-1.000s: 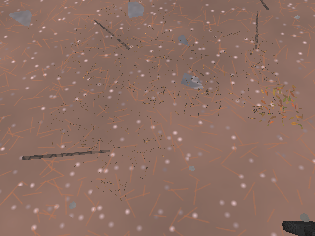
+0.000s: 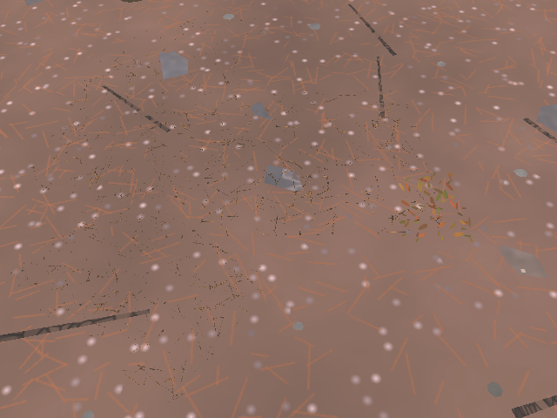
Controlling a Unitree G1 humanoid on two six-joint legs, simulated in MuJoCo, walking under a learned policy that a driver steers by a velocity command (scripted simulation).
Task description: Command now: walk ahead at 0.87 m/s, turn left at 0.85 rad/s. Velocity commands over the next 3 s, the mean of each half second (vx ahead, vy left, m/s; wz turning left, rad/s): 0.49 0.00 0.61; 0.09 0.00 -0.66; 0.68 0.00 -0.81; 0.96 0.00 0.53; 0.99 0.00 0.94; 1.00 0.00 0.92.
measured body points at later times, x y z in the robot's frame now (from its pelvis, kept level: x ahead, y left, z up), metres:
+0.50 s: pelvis +0.32 +0.09 +0.01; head +0.35 +0.13 +0.46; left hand +0.42 +0.39 -0.08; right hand +0.53 -0.13 -0.08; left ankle +0.22 +0.09 -0.72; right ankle +0.57 +0.05 -0.68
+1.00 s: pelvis +0.47 +0.19 +0.01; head +0.51 +0.20 +0.46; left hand +0.64 +0.49 -0.07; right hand +0.63 -0.08 -0.08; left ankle +0.54 +0.32 -0.72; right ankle +0.55 +0.09 -0.71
